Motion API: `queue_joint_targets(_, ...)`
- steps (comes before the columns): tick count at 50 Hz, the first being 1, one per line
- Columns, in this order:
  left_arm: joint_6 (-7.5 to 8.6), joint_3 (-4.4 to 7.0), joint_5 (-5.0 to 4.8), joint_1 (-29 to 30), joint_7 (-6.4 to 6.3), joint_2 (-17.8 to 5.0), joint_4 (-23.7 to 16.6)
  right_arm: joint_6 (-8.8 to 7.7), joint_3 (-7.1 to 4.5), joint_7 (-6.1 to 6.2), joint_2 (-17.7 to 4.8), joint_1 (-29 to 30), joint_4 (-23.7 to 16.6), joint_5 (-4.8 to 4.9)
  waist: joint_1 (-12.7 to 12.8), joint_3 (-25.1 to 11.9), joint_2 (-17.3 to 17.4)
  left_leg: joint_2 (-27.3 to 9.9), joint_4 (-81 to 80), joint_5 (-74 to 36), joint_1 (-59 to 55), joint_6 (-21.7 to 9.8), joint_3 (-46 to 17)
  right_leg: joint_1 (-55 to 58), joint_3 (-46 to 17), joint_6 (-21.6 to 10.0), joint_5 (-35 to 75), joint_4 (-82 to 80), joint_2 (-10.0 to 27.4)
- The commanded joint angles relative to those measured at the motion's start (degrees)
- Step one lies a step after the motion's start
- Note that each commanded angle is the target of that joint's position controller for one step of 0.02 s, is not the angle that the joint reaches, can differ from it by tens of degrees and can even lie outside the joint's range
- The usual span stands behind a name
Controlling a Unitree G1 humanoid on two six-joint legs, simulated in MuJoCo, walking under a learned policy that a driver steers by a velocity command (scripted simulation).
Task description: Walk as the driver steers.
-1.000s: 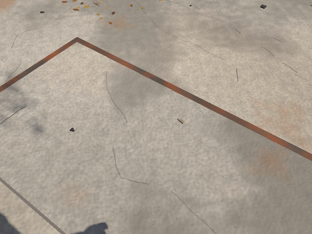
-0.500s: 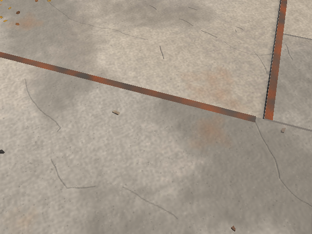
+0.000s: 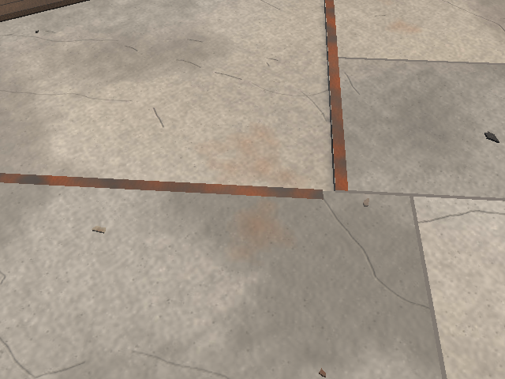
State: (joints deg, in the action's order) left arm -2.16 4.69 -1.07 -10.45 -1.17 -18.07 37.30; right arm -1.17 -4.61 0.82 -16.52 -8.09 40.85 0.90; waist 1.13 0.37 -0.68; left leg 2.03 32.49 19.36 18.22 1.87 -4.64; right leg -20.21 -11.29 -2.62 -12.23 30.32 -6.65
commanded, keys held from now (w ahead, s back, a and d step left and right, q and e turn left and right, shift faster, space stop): w+e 1.00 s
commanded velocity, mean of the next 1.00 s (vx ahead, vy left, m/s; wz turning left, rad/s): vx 0.43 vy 0.00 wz -0.60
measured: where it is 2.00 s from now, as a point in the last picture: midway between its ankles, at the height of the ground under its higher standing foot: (482, 284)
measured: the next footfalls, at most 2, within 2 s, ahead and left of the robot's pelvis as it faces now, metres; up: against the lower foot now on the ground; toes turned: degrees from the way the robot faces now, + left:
left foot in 0.02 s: +0.04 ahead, +0.13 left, +0.00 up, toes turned -6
right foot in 0.48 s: +0.25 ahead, -0.22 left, +0.00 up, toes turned -20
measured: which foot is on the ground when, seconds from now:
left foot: up 0.00-0.00, down 0.02-0.48, up 0.50-0.96, down 0.98-1.00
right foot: down 0.00-0.02, up 0.04-0.46, down 0.48-0.98, up 1.00-1.00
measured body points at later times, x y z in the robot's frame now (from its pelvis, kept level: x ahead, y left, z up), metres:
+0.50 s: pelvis +0.15 -0.08 -0.02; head +0.19 -0.10 +0.42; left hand +0.45 +0.08 -0.09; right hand +0.06 -0.37 -0.14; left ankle +0.01 +0.13 -0.72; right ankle +0.21 -0.21 -0.74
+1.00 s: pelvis +0.42 -0.19 -0.02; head +0.44 -0.21 +0.43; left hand +0.60 +0.05 -0.13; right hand +0.49 -0.52 -0.07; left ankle +0.58 -0.16 -0.74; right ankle +0.21 -0.21 -0.72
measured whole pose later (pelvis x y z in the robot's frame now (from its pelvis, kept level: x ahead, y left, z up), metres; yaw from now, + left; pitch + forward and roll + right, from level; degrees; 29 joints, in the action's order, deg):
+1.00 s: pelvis +0.42 -0.19 -0.02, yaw -36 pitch +2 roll +1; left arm 1.3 4.4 -1.4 -23.3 -0.9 -18.3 42.7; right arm -7.2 -2.2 -1.4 -15.9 -1.3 36.2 -0.6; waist 4.7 1.0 -0.7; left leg 2.3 29.6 4.3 27.5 -1.5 -1.1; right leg -5.5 -14.0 -3.2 -29.8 39.2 -5.5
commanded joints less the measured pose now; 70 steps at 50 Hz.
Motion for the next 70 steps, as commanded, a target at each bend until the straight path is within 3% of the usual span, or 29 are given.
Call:
queue_joint_targets(1, 0.79, 1.01, -0.27, 2.58, -0.43, -5.32, -4.76, -2.01, -2.79, 0.06, -8.33, -8.19, -1.99, -0.21, -5.12, -5.56, -2.34, -9.13, -12.75, 0.82, -19.75, -5.43, -5.95, -11.34, -12.94, -3.37, -27.1, -0.36, 6.84)
queue_joint_targets(2, 1.42, 0.32, -0.72, 2.88, -0.39, -2.31, -6.35, -2.02, -3.42, 0.09, -12.65, -11.71, -1.22, -1.86, -4.85, -5.15, 11.24, -20.08, -18.67, 15.75, -23.08, -11.14, -22.96, -22.39, 0.77, -0.41, -24.03, 15.81, -1.27)
queue_joint_targets(3, 2.5, 1.22, -0.23, 5.32, -0.14, -6.3, -8.28, -2.86, -3.62, -0.52, -13.11, -9.48, -1.66, -3.24, -3.9, 0.6, 13.59, -25.64, -22.21, 21.95, -16.33, -15.69, -32.91, -28.19, 0.57, 0.29, -19.24, 24.69, 3.34)
queue_joint_targets(5, 2.63, 2.36, 0.13, 1.63, 0.45, -8.97, -5.59, -3.24, -2.1, 0.54, -7.71, -3.64, -3.4, -1.27, -1.42, 3.24, 10.4, -20.25, -22.35, 17.94, -15.31, -12.28, -22.18, -28.83, 1.86, 2.42, -10.59, 31.32, 6.02)
queue_joint_targets(8, 3.06, 1.64, 0.12, 2.31, 1.41, -5.6, -5.47, -3.42, -1.39, 1.27, -6.73, -6.43, -2.89, -1.24, -3.24, 3.39, 8.11, -17.02, -23.3, 5.22, -15.19, -10.1, -10.68, -29.3, 4.82, 4.49, -2.24, 36.55, 7.92)
queue_joint_targets(14, 3.65, 0.25, -0.22, 7.65, 2.72, -2.42, -7.97, -3.64, -1.85, 0.71, -8.72, -10.58, -1.15, -1.39, -5.99, 4.25, 7.74, -16.86, -24.5, -7.02, -16.55, -10.89, 1.13, -27.14, 8.25, 6.21, 5.12, 24.53, 10.46)
queue_joint_targets(19, 3.9, -0.52, -0.58, 11.29, 4.43, -1.56, -9.4, -3.13, -2.82, 0.03, -11.68, -11.74, 0.65, 0.31, -6.58, 6.21, 7.54, -18.44, -23.56, -10.91, -16.35, -9.58, 7.52, -18.56, 13.13, 3.0, 3.07, 11.55, 10.62)
queue_joint_targets(21, 3.78, -0.01, -0.5, 10.17, 4.75, -2.8, -9.63, -2.69, -3.21, -0.23, -12.85, -11.57, 1.21, 0.92, -4.93, 5.35, 7.96, -19.47, -19.91, -22.13, -17.64, -8.82, 9.44, -13.39, 15.38, 0.4, -0.72, 8.25, 8.74)
queue_joint_targets(23, 3.44, 2.37, -0.33, -1.41, 4.41, -6.48, -6.72, -2.2, -3.13, -0.05, -13.21, -10.6, 1.45, 1.33, 2.47, -2.59, 6.7, -17.32, -2.33, -46.72, -16.03, -6.37, 15.09, 4.89, 18.69, -3.18, 1.18, 2.51, 3.4)
queue_joint_targets(24, 2.92, 4.39, -0.71, -11.62, 3.55, -10.21, -3.97, -2.48, -2.23, 0.18, -11.07, -12.4, 1.05, 0.7, 6.87, -8.83, 3.99, -14.99, 12.36, -44.13, -6.83, -4.19, 16.57, 21.9, 15.97, -5.21, 2.56, 2.61, 2.57)
queue_joint_targets(25, 2.82, 5.55, -1.26, -15.61, 2.4, -17.04, -3.53, -3.19, 0.23, 0.02, -3.48, -13.68, -2.74, -2.27, 4.7, -12.92, -12.98, -7.84, 34.83, 0.64, 17.04, -0.15, 15.87, 39.3, -12.32, -12.72, -4.83, -1.32, 18.22)
queue_joint_targets(26, 4.17, 4.58, -0.84, -15.79, 2.78, -16.9, -5.7, -5.31, 0.88, -0.15, -4.33, -11.72, -4.61, -1.1, 5.04, -24.27, -14.26, -1.3, 46.44, 14.89, 25.39, 0.3, 1.14, 44.11, -39.46, -20.37, -15.31, -12.67, 26.52)
queue_joint_targets(27, 5.2, 3.12, -0.25, -14.2, 3.28, -11.88, -4.77, -6.3, -0.49, -0.56, -9.69, -5.95, -5.85, 1.41, 6.63, -16.92, -7.57, -4.18, 48.03, 9.11, 31.58, -0.53, -1.29, 40.78, -32.38, -17.37, -13.75, -14.71, 25.47)
queue_joint_targets(28, 5.69, 2.45, -0.18, -12.52, 3.2, -10.1, -4.07, -7.0, -0.07, -0.65, -9.28, -4.52, -6.12, 1.45, 5.07, -10.64, -6.68, -6.46, 44.69, 4.6, 31.51, -1.9, -0.16, 33.34, -24.5, -15.81, -9.7, -14.1, 23.3)
queue_joint_targets(29, 5.78, 1.84, -0.01, -8.23, 3.06, -8.56, -4.53, -7.24, -0.04, -0.25, -8.93, -4.45, -5.38, -0.15, 2.39, -6.9, -1.93, -8.61, 39.9, 0.74, 27.84, -2.05, -0.2, 24.83, -18.72, -14.07, -4.07, -13.78, 20.76)
queue_joint_targets(30, 5.83, 1.24, 0.64, -4.96, 2.95, -7.27, -5.15, -6.88, -0.45, -0.17, -9.34, -5.21, -4.95, -1.14, -0.05, -4.87, -2.79, -9.75, 35.99, -1.64, 23.64, -1.96, -0.58, 18.36, -14.59, -13.44, 1.9, -14.57, 18.77)
queue_joint_targets(34, 6.39, 1.03, 0.61, -3.14, 1.82, -7.24, -4.09, -4.78, 0.0, -0.67, -7.32, -5.4, -4.15, -2.12, -2.49, -1.81, -2.27, -8.8, 27.97, -6.84, 19.27, 0.5, 1.2, 8.56, -7.93, -14.21, 13.39, -17.88, 15.84)
queue_joint_targets(39, 5.87, 1.4, -0.24, -7.62, 0.53, -8.39, -0.92, -5.19, 1.59, -1.38, -3.9, 7.09, -7.06, -1.83, 1.67, 1.2, -2.99, -4.34, 5.57, -24.26, 15.31, 1.78, 2.42, 5.23, -3.15, -10.34, 12.02, -16.89, 11.46)
queue_joint_targets(43, 5.31, 1.56, -0.93, -11.48, 0.17, -8.53, 1.31, -5.97, 1.16, -2.46, -5.5, 12.06, -8.55, -0.71, 3.12, 1.63, -3.75, -2.34, -2.57, -25.62, 11.91, 0.52, 0.69, 9.31, -8.29, -9.29, 8.46, -13.54, 13.51)
queue_joint_targets(47, 4.21, 1.71, -0.57, -10.78, -0.05, -8.08, 1.78, -6.57, -0.36, -2.35, -7.9, 6.47, -7.63, -0.63, -0.37, -0.54, -6.64, -1.39, -5.96, -16.33, 3.63, -2.85, 1.24, 14.49, -12.71, -7.12, 16.18, -5.56, 14.31)
queue_joint_targets(48, 4.19, 1.1, -0.32, -9.97, 0.2, -6.4, 1.33, -6.82, -1.32, -1.93, -9.46, 0.37, -6.52, -1.01, -3.67, -4.82, -5.89, -2.72, -7.38, -17.4, -6.49, -4.91, 1.22, 12.89, -10.71, -5.36, 20.16, 1.89, 11.17)
queue_joint_targets(49, 4.3, -0.13, 0.73, -9.68, 0.41, -3.33, -0.22, -6.81, -2.13, -1.33, -12.49, -8.83, -6.04, -1.96, -7.45, -14.18, -1.15, -11.94, -4.91, -15.34, -22.9, -8.72, -7.29, 5.38, -6.9, -3.2, 12.29, 17.42, 7.7)
queue_joint_targets(50, 4.77, -1.35, -0.95, -18.47, 0.42, 0.53, -1.13, -6.04, -3.0, -1.58, -15.84, -13.48, -3.79, -2.37, -3.89, -22.43, 18.08, -25.34, -9.5, -3.25, -42.46, -18.26, -34.15, -15.73, -0.12, 1.07, -19.91, 36.96, -0.55)
queue_joint_targets(51, 4.87, -0.49, -1.63, -18.18, 0.23, -5.44, 0.07, -5.63, -1.94, -1.85, -10.46, -12.88, -4.52, -0.92, -4.79, -19.41, 14.58, -26.45, -13.37, 9.32, -40.21, -17.33, -40.6, -22.68, -1.02, 1.94, -20.64, 44.66, 4.13)
queue_joint_targets(53, 4.38, 0.6, -0.83, -7.82, 0.16, -8.55, -1.49, -4.71, -0.61, -1.25, -6.36, -7.21, -5.13, -1.32, -5.44, -6.05, 4.66, -21.46, -15.63, 2.5, -25.01, -13.09, -23.58, -23.12, 2.65, 2.84, -11.05, 45.08, 8.34)
queue_joint_targets(55, 4.19, 0.78, -0.4, -5.67, 0.69, -6.57, -2.58, -4.64, -0.01, -0.98, -4.76, -4.88, -4.23, -1.99, -3.01, -0.93, 5.55, -17.56, -18.73, -7.14, -15.0, -12.1, -13.81, -19.48, 3.27, 2.8, -7.04, 40.73, 11.34)
queue_joint_targets(59, 2.95, -0.11, -0.38, -4.38, 1.06, -2.54, -3.57, -5.59, -0.69, -0.99, -5.99, -4.73, -1.91, -1.09, -1.81, 1.31, 5.83, -17.38, -23.5, -14.1, -10.78, -13.57, -4.64, -19.44, 5.2, 3.38, -4.5, 34.14, 13.09)
queue_joint_targets(65, 3.94, -0.9, -0.18, 3.65, 2.78, -1.28, -5.0, -4.8, -1.47, -0.63, -9.06, -5.56, 0.61, -0.92, -4.18, 2.76, 3.91, -15.69, -24.15, -21.86, -13.69, -11.62, 7.95, -18.14, 8.58, 3.14, 12.1, 16.27, 12.79)
queue_joint_targets(70, 4.02, -0.79, -0.4, 10.28, 4.4, -1.84, -7.94, -3.29, -2.28, -0.6, -11.83, -9.06, 2.84, 0.54, -5.5, 4.79, 4.0, -18.04, -21.61, -27.64, -20.48, -9.67, 12.33, -16.21, 12.64, 0.2, 8.92, 6.96, 10.98)
Keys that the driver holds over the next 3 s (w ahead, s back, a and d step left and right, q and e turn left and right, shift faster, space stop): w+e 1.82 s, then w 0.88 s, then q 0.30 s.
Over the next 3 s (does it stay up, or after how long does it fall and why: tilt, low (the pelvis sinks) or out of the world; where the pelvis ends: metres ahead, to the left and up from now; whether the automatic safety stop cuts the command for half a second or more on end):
stays up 0.93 -1.12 -0.01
